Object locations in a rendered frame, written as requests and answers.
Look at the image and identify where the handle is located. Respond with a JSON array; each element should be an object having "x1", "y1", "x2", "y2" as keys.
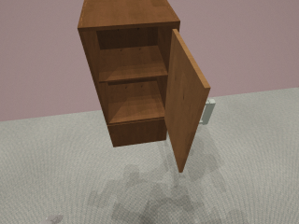
[{"x1": 199, "y1": 99, "x2": 216, "y2": 125}]

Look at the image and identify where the cupboard door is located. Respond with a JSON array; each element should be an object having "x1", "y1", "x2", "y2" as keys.
[{"x1": 164, "y1": 29, "x2": 211, "y2": 173}]

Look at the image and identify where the left robot hand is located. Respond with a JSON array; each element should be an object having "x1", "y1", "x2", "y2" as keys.
[{"x1": 39, "y1": 214, "x2": 64, "y2": 224}]

